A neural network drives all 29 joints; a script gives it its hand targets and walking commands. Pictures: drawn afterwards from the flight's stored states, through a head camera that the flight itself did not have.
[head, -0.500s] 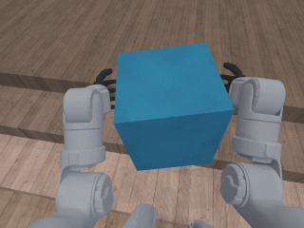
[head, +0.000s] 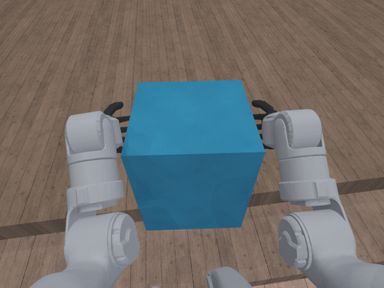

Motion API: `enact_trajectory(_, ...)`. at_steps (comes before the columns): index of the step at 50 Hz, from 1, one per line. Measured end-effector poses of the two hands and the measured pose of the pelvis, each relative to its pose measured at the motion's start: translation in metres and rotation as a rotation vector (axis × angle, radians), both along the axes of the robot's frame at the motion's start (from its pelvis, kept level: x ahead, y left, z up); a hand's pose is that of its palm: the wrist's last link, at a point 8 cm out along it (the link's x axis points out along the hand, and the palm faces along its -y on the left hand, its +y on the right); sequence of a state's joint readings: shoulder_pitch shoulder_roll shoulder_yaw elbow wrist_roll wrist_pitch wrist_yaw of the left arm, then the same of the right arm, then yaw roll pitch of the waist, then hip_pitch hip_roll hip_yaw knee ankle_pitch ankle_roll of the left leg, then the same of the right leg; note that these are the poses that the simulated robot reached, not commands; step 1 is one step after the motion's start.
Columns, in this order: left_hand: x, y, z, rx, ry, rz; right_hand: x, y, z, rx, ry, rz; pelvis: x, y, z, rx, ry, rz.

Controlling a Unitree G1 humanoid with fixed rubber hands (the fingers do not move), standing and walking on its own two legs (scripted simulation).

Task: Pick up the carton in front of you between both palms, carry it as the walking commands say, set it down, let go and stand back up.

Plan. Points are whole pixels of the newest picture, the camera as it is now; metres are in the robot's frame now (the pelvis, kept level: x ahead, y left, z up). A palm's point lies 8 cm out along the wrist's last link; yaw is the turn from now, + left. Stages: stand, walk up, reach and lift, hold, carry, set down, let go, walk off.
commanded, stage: carry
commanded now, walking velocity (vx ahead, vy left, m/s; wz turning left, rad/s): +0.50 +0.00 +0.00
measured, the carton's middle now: (191, 158) +0.38 -0.04 +0.07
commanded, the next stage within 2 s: none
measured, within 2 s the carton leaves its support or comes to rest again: neither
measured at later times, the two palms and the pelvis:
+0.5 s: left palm (99, 15) +0.65 +0.12 +0.26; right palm out of the picture +0.69 -0.18 +0.27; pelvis +0.30 -0.07 +0.12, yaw +0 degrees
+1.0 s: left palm out of the picture +1.01 +0.12 +0.39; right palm out of the picture +0.98 -0.17 +0.38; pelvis +0.62 +0.01 +0.23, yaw +0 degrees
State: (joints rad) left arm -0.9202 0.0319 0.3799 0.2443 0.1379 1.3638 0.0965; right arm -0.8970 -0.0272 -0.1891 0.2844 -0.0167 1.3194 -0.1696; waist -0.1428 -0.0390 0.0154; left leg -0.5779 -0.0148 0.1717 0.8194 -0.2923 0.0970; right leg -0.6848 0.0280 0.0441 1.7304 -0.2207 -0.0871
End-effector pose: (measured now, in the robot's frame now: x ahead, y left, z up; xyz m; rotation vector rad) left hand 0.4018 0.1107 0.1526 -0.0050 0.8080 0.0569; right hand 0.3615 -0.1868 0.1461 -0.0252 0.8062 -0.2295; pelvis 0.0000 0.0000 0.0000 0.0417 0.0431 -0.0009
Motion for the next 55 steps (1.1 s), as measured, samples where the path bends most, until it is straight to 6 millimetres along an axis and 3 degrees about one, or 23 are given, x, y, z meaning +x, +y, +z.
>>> enact_trajectory(7, 0.068, 0.019, 0.066, -0.011, -0.129, 0.034, 0.087, 0.017, 0.073, -0.002, -0.131, 0.027, 0.074, -0.006, 0.036, -0.025, 0.020, -0.002)
enact_trajectory(13, 0.138, 0.016, 0.100, -0.021, -0.152, 0.041, 0.164, 0.013, 0.118, -0.028, -0.150, 0.052, 0.154, -0.028, 0.055, -0.071, 0.015, 0.014)
enact_trajectory(17, 0.190, 0.011, 0.110, 0.011, -0.117, 0.066, 0.231, 0.008, 0.128, -0.007, -0.115, 0.084, 0.214, -0.045, 0.064, -0.097, 0.042, 0.015)
enact_trajectory(21, 0.228, 0.010, 0.107, 0.062, -0.049, 0.125, 0.297, 0.008, 0.121, 0.043, -0.048, 0.144, 0.264, -0.065, 0.082, -0.106, 0.027, 0.006)
enact_trajectory(25, 0.253, 0.006, 0.112, 0.093, 0.006, 0.139, 0.333, 0.006, 0.122, 0.089, 0.006, 0.148, 0.295, -0.067, 0.117, -0.101, 0.002, 0.008)
enact_trajectory(29, 0.296, 0.000, 0.149, 0.072, -0.044, 0.143, 0.368, -0.001, 0.156, 0.085, -0.043, 0.138, 0.333, -0.069, 0.150, -0.070, -0.005, 0.020)
enact_trajectory(34, 0.363, -0.006, 0.208, 0.081, -0.149, 0.131, 0.426, -0.008, 0.206, 0.096, -0.148, 0.126, 0.394, -0.058, 0.171, -0.049, 0.012, 0.014)
enact_trajectory(39, 0.436, 0.000, 0.245, 0.103, -0.158, 0.105, 0.491, -0.002, 0.236, 0.093, -0.158, 0.120, 0.467, -0.038, 0.187, -0.010, 0.017, -0.002)
enact_trajectory(43, 0.508, 0.005, 0.253, 0.093, -0.125, 0.067, 0.549, 0.003, 0.245, 0.065, -0.124, 0.090, 0.532, -0.019, 0.193, 0.016, 0.043, -0.004)
enact_trajectory(47, 0.580, 0.008, 0.243, 0.038, -0.065, -0.003, 0.594, 0.007, 0.240, 0.024, -0.061, 0.027, 0.589, 0.005, 0.205, 0.010, 0.015, -0.001)
enact_trajectory(51, 0.620, 0.016, 0.239, -0.002, 0.001, -0.011, 0.625, 0.017, 0.239, 0.000, 0.004, 0.017, 0.625, 0.013, 0.235, 0.003, -0.002, -0.001)
enact_trajectory(55, 0.657, 0.029, 0.266, -0.005, -0.038, 0.007, 0.670, 0.029, 0.269, 0.010, -0.036, 0.020, 0.662, 0.018, 0.265, -0.021, 0.014, -0.015)
